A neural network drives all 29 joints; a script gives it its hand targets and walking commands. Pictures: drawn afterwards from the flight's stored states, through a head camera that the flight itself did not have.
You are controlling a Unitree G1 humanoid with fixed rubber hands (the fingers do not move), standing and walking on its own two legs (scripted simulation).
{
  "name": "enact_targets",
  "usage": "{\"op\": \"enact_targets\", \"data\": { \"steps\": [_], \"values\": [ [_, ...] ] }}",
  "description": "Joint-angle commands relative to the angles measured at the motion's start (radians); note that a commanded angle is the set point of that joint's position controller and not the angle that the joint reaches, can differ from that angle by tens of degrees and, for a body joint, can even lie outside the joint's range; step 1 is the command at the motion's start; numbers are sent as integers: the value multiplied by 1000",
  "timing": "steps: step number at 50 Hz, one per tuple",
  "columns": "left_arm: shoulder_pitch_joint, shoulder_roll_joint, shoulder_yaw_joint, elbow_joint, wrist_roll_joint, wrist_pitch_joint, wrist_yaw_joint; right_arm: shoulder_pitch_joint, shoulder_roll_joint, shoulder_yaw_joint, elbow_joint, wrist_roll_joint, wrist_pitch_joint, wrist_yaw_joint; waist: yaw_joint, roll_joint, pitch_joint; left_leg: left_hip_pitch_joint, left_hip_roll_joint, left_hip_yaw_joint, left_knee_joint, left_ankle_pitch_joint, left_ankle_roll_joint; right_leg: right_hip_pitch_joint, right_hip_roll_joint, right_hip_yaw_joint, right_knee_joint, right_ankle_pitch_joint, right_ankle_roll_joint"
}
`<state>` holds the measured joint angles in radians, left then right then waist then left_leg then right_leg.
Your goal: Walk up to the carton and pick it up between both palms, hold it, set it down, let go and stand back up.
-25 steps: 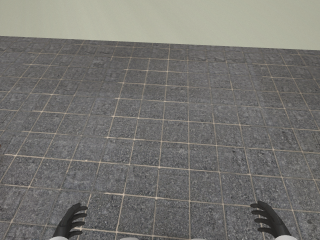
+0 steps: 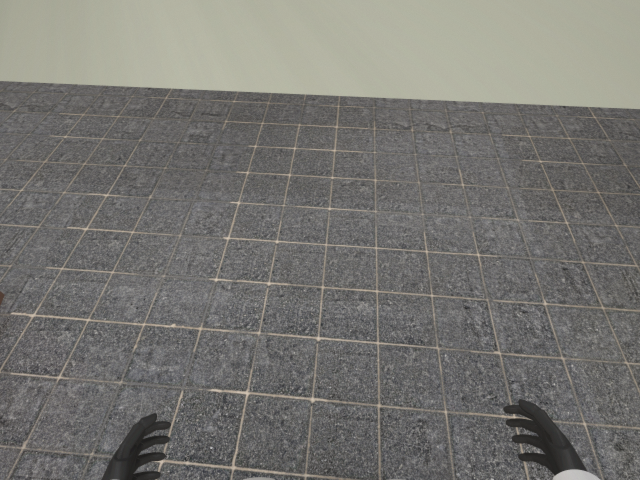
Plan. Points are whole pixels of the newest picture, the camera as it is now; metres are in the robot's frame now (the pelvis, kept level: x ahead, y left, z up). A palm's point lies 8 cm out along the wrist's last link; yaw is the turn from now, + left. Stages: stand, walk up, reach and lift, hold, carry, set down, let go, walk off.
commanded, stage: stand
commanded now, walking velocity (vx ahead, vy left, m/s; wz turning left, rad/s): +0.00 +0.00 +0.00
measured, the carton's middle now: out of the picture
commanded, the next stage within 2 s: none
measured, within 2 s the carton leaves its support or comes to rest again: neither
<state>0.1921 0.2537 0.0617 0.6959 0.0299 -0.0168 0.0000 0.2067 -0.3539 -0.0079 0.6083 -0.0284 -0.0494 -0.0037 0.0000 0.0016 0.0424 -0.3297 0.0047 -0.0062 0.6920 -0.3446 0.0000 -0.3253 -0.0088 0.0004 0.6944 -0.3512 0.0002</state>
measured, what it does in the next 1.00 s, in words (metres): stands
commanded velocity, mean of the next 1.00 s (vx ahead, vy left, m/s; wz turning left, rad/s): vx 0.00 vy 0.00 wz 0.00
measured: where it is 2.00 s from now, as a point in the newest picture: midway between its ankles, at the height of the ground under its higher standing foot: outside the picture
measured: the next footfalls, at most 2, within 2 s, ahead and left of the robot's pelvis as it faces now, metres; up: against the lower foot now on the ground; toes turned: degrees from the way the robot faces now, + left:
none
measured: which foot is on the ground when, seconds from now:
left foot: down 0.00-1.00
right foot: down 0.00-1.00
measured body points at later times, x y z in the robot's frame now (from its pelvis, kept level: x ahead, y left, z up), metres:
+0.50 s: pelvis +0.00 +0.00 +0.00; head +0.01 -0.01 +0.45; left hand +0.14 +0.27 -0.10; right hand +0.16 -0.29 -0.07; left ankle +0.02 +0.12 -0.72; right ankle +0.01 -0.12 -0.72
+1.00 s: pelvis -0.01 -0.01 +0.00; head +0.00 -0.01 +0.45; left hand +0.13 +0.27 -0.10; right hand +0.15 -0.30 -0.08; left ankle +0.02 +0.12 -0.72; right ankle +0.01 -0.12 -0.72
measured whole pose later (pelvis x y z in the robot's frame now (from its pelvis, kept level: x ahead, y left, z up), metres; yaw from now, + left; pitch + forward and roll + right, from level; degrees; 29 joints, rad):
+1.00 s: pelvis -0.01 -0.01 +0.00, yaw +0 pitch -2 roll +1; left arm 0.17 0.28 0.06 0.79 0.02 -0.02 -0.01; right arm 0.21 -0.37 -0.01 0.65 -0.03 -0.05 0.00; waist 0.00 0.00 0.04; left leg -0.32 0.00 -0.01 0.67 -0.32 0.00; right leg -0.33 -0.01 0.00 0.69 -0.34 -0.01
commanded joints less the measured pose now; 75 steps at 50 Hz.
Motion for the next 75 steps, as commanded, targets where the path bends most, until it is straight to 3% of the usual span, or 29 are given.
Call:
{"op": "enact_targets", "data": {
  "steps": [1, 6, 7, 8, 11, 16, 19, 25, 28, 29, 30, 33, 35, 36, 37, 38, 40, 44, 47, 52, 54, 59, 64, 65, 69, 70, 72, 73, 75],
  "values": [
    [-91, 288, 52, -49, -4, -26, 0, -80, -144, -61, -23, 2, -26, -13, 14, -58, -100, 53, 96, -74, -151, 155, 67, 49, -70, 109, -130, 156, -76],
    [-73, 245, 41, -45, -13, -35, -2, -40, -177, -51, 1, 0, -26, -12, 11, 42, -101, 29, 103, -109, -158, 145, 79, 31, -70, 91, -108, 144, -74],
    [-67, 228, 41, -33, -23, -32, -5, -67, -192, -58, -4, -9, -34, -9, 35, 3, -88, 16, 118, -141, -161, 108, 77, 34, -59, 98, -96, 135, -69],
    [-97, 267, 38, -32, -6, -33, -7, -55, -164, -61, -15, 2, -26, -2, 1, -65, -67, 22, 96, -96, -172, 62, 66, 10, -83, 110, -149, 99, -80],
    [-101, 267, 48, -50, -6, -35, 0, -85, -180, -54, -6, -7, -23, -7, 17, 36, -48, 12, 90, -100, -184, 50, 69, -21, -71, 125, -157, 26, -80],
    [-89, 258, 47, -35, 1, -39, -12, -52, -195, -62, -5, 2, -20, -12, 14, -61, -49, 23, 87, -83, -180, 25, 49, 1, -73, 123, -163, 65, -74],
    [-106, 285, 43, -32, -16, -35, 0, -66, -169, -54, 0, -2, -22, -3, -16, -32, -79, 80, 66, -56, -150, 67, 56, -28, -85, 150, -183, 108, -82],
    [-93, 272, 44, -21, -15, -36, -6, -44, -199, -60, 10, 6, -27, 0, 7, -15, -93, 60, 100, -89, -157, 197, 62, 21, -75, 115, -137, 160, -70],
    [-132, 267, 37, -20, -15, -35, -5, -57, -178, -56, 7, 8, -22, -4, -9, -71, -64, 76, 93, -66, -158, 163, 58, 2, -92, 142, -171, 154, -78],
    [-128, 286, 39, -21, -9, -31, 3, -45, -180, -61, 15, -1, -26, -4, -19, 1, -119, 117, 90, -79, -153, 174, 60, 8, -93, 149, -160, 133, -77],
    [-87, 246, 29, -16, -27, -28, -5, -87, -206, -62, 12, -4, -26, -10, 32, -11, -108, 88, 99, -88, -156, 196, 70, 33, -75, 123, -154, 157, -75],
    [-115, 304, 42, -13, -17, -35, 3, -47, -175, -56, 19, 6, -25, -4, 14, -67, -79, 53, 100, -92, -174, 171, 63, 33, -84, 116, -146, 193, -83],
    [-111, 293, 42, -10, -6, -28, 4, -40, -165, -47, 21, 9, -18, -2, -5, -30, -99, 81, 93, -76, -150, 209, 59, 38, -87, 131, -159, 215, -75],
    [-65, 279, 34, -16, -13, -35, 0, -33, -191, -51, 31, 2, -15, -11, 24, -12, -111, 90, 102, -79, -149, 178, 68, 50, -82, 116, -151, 205, -75],
    [-109, 302, 41, -1, -12, -29, 2, -52, -200, -56, 16, 2, -20, -12, -15, 12, -71, 51, 91, -80, -156, 170, 67, 34, -86, 140, -155, 202, -74],
    [-101, 279, 35, 5, -12, -40, 1, -39, -191, -59, 21, 4, -15, -12, 0, -65, -71, 98, 96, -78, -174, 193, 54, 23, -88, 145, -174, 184, -73],
    [-55, 261, 24, 33, -24, -41, -1, -6, -209, -58, 51, 3, -24, -3, 12, -12, -146, 98, 99, -84, -158, 178, 63, 72, -92, 127, -140, 184, -77],
    [-164, 279, 33, 20, -10, -25, -4, -29, -180, -43, 55, 2, -23, -12, -13, -39, -109, 83, 99, -64, -165, 192, 54, 44, -78, 127, -162, 165, -66],
    [-84, 274, 28, 46, -13, -36, -3, -46, -210, -63, 46, -6, -19, -13, 23, -17, -67, 52, 111, -98, -178, 200, 78, 72, -87, 117, -158, 220, -69],
    [-142, 299, 30, 52, -11, -32, 8, -61, -175, -48, 53, 5, -18, 2, -12, -55, -51, 83, 88, -62, -193, 99, 51, -10, -100, 152, -218, 116, -78],
    [-113, 284, 28, 52, -18, -32, -11, -51, -171, -42, 64, -2, -23, -8, -6, 13, -59, 76, 105, -101, -193, 142, 69, 3, -91, 146, -206, 118, -78],
    [-110, 287, 20, 68, -11, -31, 6, -56, -197, -48, 89, -4, -21, -3, 13, -101, -94, 97, 83, -70, -193, 64, 48, 36, -108, 170, -262, 30, -73],
    [-137, 279, 17, 75, -24, -37, -9, -67, -170, -38, 87, 5, -29, -2, 4, -24, -73, 80, 79, -74, -217, 93, 55, 40, -113, 175, -274, 67, -73],
    [-130, 302, 26, 98, -15, -37, -1, -54, -160, -40, 91, 12, -21, -1, -9, -106, -68, 107, 87, -81, -220, 144, 48, 36, -109, 161, -288, 61, -64],
    [-111, 275, 17, 114, -20, -41, -10, -18, -217, -49, 132, 0, -22, -6, 14, -35, -123, 120, 101, -78, -213, 250, 49, 113, -91, 122, -232, 216, -55],
    [-137, 304, 21, 118, -10, -38, 1, -23, -201, -51, 134, 8, -13, 0, -14, -57, -91, 94, 84, -60, -220, 193, 35, 80, -96, 128, -237, 226, -58],
    [-94, 292, 20, 110, -15, -34, -3, -63, -214, -65, 106, 3, -22, -4, 2, 3, -77, 99, 95, -95, -240, 128, 36, 44, -91, 131, -255, 115, -58],
    [-161, 298, 17, 125, -9, -30, -2, -53, -212, -45, 131, 11, -23, 0, -4, -68, -113, 112, 102, -97, -272, 153, 35, 70, -93, 105, -257, 110, -54],
    [-131, 265, 14, 126, -13, -18, 0, -36, -183, -37, 147, 5, -18, 3, -4, -28, -98, 106, 110, -93, -263, 195, 42, 84, -92, 114, -251, 143, -57]
  ]
}}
